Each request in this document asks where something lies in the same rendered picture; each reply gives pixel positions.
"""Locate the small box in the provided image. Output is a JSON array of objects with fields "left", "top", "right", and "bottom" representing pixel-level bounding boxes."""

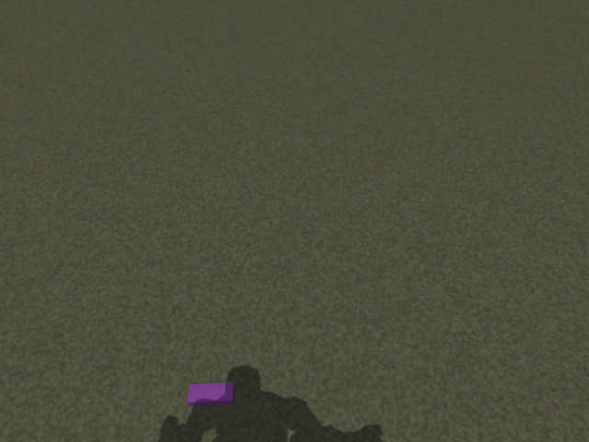
[{"left": 188, "top": 382, "right": 235, "bottom": 406}]

